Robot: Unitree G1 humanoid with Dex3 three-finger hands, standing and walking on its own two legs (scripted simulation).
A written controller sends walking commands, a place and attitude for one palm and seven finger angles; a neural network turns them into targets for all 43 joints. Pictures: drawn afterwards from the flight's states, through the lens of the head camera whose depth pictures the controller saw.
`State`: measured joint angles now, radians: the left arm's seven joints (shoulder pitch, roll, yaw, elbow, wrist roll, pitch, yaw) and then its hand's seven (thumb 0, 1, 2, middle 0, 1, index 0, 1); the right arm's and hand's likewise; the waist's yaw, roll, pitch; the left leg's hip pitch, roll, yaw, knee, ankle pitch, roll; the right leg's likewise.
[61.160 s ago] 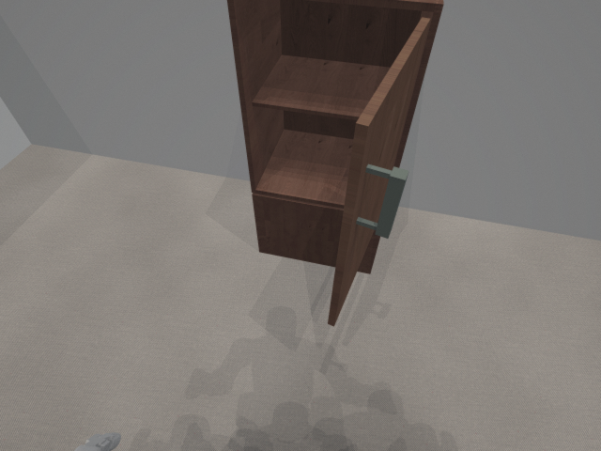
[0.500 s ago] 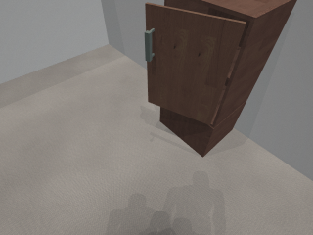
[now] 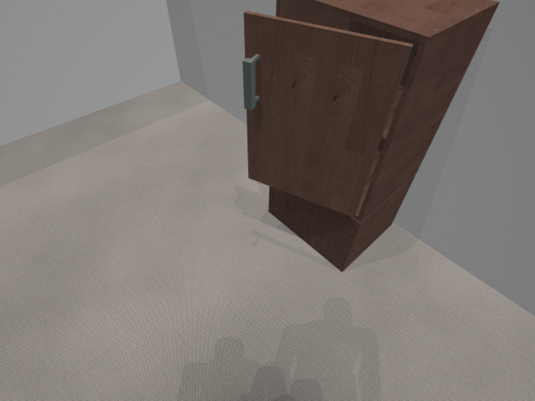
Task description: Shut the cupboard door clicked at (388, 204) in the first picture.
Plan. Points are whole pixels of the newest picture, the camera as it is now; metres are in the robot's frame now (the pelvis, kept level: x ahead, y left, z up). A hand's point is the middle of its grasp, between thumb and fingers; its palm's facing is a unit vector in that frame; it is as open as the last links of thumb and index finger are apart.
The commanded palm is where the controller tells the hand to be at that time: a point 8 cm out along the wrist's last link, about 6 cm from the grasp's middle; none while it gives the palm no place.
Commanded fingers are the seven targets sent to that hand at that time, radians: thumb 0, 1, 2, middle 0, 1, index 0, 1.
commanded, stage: look to check the result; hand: left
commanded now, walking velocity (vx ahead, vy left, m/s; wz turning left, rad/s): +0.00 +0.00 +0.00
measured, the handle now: (253, 82) +0.93 +0.08 +0.02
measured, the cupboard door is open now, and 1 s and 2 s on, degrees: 20 20 20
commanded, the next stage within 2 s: walk to a spot facing it in 0.46 s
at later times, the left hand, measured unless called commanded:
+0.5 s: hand out of the picture +0.00 +0.17 -0.18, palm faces +0.01 -0.98 -0.20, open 7.4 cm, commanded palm none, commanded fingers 0.00 0.90 0.90 -0.20 -0.30 -0.20 -0.30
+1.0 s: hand out of the picture +0.03 +0.20 -0.21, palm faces +0.22 -0.95 -0.21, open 7.4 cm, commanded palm none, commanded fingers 0.00 0.90 0.90 -0.20 -0.30 -0.20 -0.30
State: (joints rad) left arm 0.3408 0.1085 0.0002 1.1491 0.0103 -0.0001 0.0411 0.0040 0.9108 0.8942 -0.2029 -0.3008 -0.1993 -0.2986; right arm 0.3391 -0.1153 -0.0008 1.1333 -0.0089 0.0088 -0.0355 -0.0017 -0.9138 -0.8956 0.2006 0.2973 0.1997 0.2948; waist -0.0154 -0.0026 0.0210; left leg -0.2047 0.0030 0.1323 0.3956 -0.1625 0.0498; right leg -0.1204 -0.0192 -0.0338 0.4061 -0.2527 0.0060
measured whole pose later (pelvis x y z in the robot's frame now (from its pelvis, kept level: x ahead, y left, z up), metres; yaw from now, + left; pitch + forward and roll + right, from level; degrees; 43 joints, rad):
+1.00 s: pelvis +0.01 +0.01 -0.03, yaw +11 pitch -1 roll -1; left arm 0.20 0.20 0.06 0.98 0.02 0.05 0.04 0.01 0.91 0.89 -0.20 -0.30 -0.20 -0.30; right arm 0.24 -0.18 -0.05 0.98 -0.02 0.05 0.00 0.00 -0.91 -0.90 0.20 0.30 0.20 0.29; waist -0.02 -0.03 0.12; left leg -0.37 0.00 0.08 0.71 -0.31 0.05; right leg -0.28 -0.08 -0.14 0.87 -0.54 0.02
